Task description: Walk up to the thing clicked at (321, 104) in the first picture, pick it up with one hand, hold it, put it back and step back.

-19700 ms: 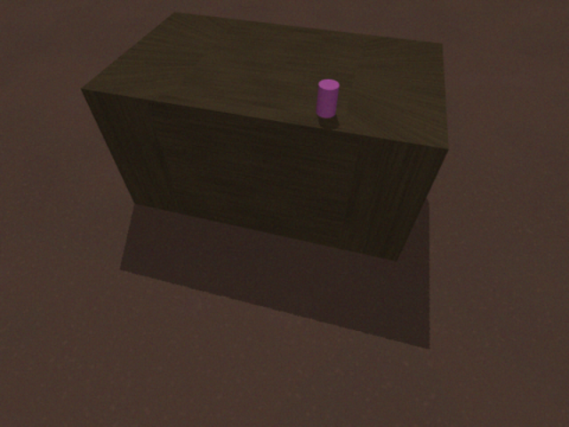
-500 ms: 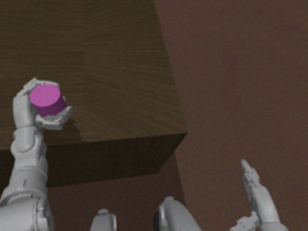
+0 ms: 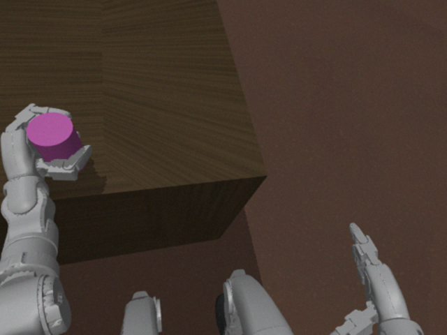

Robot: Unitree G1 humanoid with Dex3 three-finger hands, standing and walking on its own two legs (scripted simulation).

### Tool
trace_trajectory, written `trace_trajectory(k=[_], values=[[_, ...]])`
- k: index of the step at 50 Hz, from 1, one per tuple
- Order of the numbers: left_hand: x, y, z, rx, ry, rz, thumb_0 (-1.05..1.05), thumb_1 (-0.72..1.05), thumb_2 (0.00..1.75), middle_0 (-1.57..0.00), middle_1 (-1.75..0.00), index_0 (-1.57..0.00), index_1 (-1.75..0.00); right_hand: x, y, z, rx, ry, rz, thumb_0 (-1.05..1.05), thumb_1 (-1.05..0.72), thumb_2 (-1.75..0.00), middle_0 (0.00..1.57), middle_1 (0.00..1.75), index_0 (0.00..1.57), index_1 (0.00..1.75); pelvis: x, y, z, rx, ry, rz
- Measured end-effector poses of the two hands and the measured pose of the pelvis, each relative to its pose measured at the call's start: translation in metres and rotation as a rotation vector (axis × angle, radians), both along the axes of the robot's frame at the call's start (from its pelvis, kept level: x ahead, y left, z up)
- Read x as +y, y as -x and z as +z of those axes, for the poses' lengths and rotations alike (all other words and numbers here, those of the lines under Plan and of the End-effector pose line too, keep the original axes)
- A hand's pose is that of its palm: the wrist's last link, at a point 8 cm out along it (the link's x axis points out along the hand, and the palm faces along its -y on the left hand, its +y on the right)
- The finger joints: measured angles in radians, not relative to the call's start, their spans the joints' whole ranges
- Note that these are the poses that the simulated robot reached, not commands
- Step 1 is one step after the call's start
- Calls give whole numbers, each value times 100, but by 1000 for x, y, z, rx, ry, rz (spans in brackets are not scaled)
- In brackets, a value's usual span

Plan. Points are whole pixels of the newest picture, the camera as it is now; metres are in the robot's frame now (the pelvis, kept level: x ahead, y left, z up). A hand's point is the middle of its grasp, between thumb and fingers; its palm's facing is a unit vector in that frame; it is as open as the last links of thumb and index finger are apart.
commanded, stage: lower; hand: left
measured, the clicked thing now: (60, 145) +0.46 +0.22 -0.01
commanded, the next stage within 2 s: loosen in 0.10 s
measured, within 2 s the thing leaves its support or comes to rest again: neither
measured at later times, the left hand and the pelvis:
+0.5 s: hand (63, 148) +0.46 +0.21 -0.01, palm faces +0.17 -0.99 +0.00, open 9.4 cm; pelvis +0.00 +0.00 -0.01, yaw +0 degrees
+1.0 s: hand (60, 144) +0.47 +0.22 -0.01, palm faces +0.18 -0.98 -0.01, open 16.1 cm; pelvis +0.00 +0.00 -0.01, yaw +0 degrees
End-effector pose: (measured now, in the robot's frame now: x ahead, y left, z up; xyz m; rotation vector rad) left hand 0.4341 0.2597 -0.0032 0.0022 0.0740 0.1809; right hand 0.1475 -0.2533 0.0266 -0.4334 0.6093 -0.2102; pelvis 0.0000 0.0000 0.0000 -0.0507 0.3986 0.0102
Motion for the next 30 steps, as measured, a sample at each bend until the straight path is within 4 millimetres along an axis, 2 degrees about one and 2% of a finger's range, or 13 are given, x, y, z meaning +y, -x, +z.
trace_trajectory(k=[8,17,25,30], values=[[1,2,-5,2,-12,-4,1,-30,117,-74,-110,-78,-112,2,-2,-8,2,-16,3,-1,50,-6,6,5,6,5,1,-1,-5,13,-1,-3],[2,3,-7,-14,3,3,0,-29,113,-76,-106,-80,-108,4,-6,-3,-20,-12,25,-1,51,-5,6,5,6,5,-1,0,-8,15,-3,2],[2,1,-6,-28,1,-10,-1,-30,84,-83,-93,-87,-94,3,-1,-7,0,-4,9,-1,50,-5,6,5,6,5,0,0,-9,17,0,3],[2,-1,-3,-29,0,-15,-1,-34,63,-80,-80,-83,-80,8,-4,-7,-14,-18,17,-1,50,-5,6,5,6,5,2,0,-10,16,1,1]])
